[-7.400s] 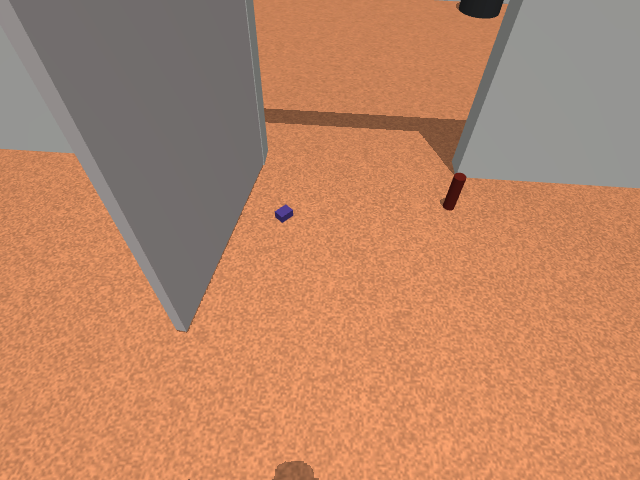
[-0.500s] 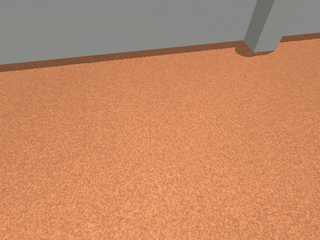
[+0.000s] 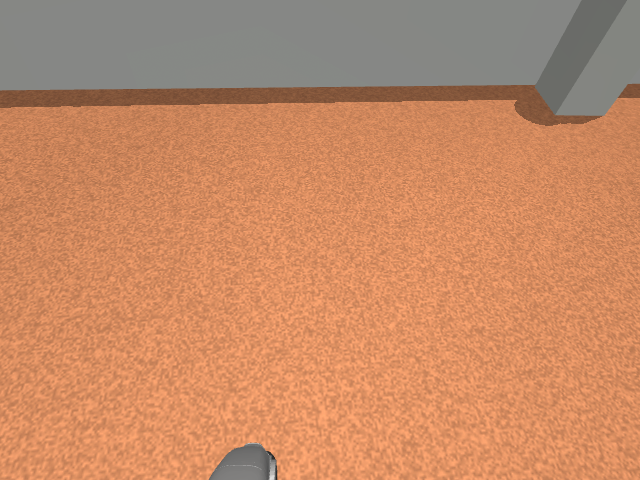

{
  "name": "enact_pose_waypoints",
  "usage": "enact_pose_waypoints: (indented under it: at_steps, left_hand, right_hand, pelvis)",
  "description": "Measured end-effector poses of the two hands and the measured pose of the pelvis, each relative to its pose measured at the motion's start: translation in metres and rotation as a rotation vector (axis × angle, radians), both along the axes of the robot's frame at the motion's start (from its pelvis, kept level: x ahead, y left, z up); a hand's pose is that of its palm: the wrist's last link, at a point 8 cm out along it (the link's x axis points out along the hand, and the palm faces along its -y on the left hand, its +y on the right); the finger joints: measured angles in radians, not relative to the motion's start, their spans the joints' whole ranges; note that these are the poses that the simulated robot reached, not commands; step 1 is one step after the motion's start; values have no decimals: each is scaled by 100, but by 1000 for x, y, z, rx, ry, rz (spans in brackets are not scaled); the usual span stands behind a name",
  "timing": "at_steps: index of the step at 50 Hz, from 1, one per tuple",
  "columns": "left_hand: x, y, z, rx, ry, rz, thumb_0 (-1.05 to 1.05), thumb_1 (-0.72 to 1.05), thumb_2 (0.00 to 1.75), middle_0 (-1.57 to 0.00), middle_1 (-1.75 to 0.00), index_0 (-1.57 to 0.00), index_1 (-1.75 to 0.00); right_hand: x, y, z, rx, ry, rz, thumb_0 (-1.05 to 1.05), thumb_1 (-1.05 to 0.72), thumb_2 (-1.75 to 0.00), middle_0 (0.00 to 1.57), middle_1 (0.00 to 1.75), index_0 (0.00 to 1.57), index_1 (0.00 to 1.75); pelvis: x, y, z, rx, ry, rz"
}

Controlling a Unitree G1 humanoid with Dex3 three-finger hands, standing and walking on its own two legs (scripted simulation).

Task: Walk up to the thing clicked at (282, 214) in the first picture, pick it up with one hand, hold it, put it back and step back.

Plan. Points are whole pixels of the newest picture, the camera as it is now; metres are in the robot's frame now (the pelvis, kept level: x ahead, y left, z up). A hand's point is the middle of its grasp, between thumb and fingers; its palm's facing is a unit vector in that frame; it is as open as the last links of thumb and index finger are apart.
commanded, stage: walk up
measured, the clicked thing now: out of the picture -0.53 +1.15 -0.74
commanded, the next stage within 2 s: none
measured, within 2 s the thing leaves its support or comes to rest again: neither
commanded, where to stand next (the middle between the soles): +0.35 +0.03 m, yaw -1 degrees
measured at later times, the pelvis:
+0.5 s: pelvis +0.20 -0.02 +0.02, yaw +18 degrees
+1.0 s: pelvis +0.36 -0.01 -0.01, yaw +42 degrees
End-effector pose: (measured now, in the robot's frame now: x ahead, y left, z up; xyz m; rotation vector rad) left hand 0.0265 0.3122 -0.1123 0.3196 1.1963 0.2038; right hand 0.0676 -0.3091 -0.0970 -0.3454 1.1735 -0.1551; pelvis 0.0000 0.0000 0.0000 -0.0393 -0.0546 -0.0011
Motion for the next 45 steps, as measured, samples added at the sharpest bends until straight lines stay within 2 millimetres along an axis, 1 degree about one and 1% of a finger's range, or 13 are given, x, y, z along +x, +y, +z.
enact_pose_waypoints:
  at_steps: [2, 4, 8, 11, 13, 16, 21, 26, 29, 33, 37, 41, 45]
  left_hand:
    - [23, 7, -8, -8, 8, -7, 1, 90, 89, -21, -30, -21, -30]
    - [46, 9, -8, -19, 10, -27, 1, 91, 89, -21, -30, -21, -30]
    - [94, 15, 6, -34, -30, -69, 1, 91, 89, -21, -30, -21, -30]
    - [135, 20, 20, -41, -115, -56, 1, 91, 89, -21, -30, -21, -30]
    - [160, 23, 30, -38, -193, -36, 1, 91, 89, -21, -30, -21, -30]
    - [188, 24, 38, -30, -256, -4, 1, 91, 89, -21, -30, -21, -30]
    - [214, 18, 44, -16, -270, 81, 1, 91, 89, -21, -30, -20, -30]
    - [224, 9, 43, 41, -265, 191, 1, 91, 89, -21, -30, -21, -30]
    - [210, -2, 43, 77, -230, 285, 1, 91, 89, -21, -30, -21, -30]
    - [184, -19, 49, 71, -148, 409, 1, 91, 89, -21, -30, -21, -30]
    - [163, -33, 43, 57, -55, 514, 1, 91, 89, -21, -30, -21, -30]
    - [158, -44, 24, 26, -11, 601, 1, 91, 89, -21, -30, -20, -30]
    - [166, -49, -8, -20, -2, 678, 1, 91, 89, -21, -30, -20, -30]
  right_hand:
    - [27, 9, 4, -15, -50, 9, 0, -91, -89, 20, 30, 20, 30]
    - [45, 16, 11, -20, -106, -5, 0, -91, -89, 20, 30, 20, 30]
    - [63, 26, 28, -24, -122, -38, 0, -91, -89, 20, 30, 20, 30]
    - [69, 30, 35, -29, -32, 0, 0, -91, -89, 20, 30, 20, 30]
    - [75, 29, 38, -38, 31, 35, 0, -91, -89, 20, 30, 20, 30]
    - [93, 22, 41, -52, 78, 70, 0, -90, -89, 20, 30, 21, 30]
    - [151, 1, 42, -76, 88, 141, 0, -90, -89, 20, 30, 21, 30]
    - [242, -22, 25, -98, 74, 255, 0, -90, -89, 20, 30, 21, 30]
    - [305, -19, 13, -110, 68, 328, 0, -91, -89, 20, 30, 20, 30]
    - [389, 10, 20, -70, 22, 466, 0, -91, -89, 20, 30, 20, 30]
    - [465, 45, 27, -32, -54, 578, 0, -91, -89, 20, 30, 20, 30]
    - [526, 88, 27, -26, -86, 690, 0, -91, -89, 20, 30, 20, 30]
    - [572, 134, 17, -41, -113, 783, 0, -91, -89, 20, 30, 20, 30]
  pelvis:
    - [15, 9, -3, 32, -6, -12]
    - [29, 17, -1, 14, -10, -13]
    - [58, 23, 13, 1, -9, -5]
    - [77, 22, 22, -13, -5, 84]
    - [89, 19, 25, -11, -2, 125]
    - [112, 13, 27, 0, 2, 171]
    - [157, -2, 27, 15, 26, 255]
    - [210, -21, 13, 43, 55, 326]
    - [234, -28, 11, 15, 49, 388]
    - [268, -29, 22, 41, 55, 446]
    - [298, -27, 23, 39, 51, 510]
    - [323, -23, 14, 18, 39, 582]
    - [347, -13, -5, 18, 28, 659]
